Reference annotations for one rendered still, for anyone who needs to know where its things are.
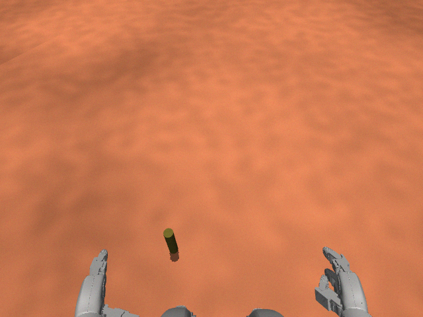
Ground can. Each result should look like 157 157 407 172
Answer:
163 228 178 254

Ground left robot hand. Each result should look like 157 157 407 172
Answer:
75 249 139 317

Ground right robot hand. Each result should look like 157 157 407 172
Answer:
315 247 368 317

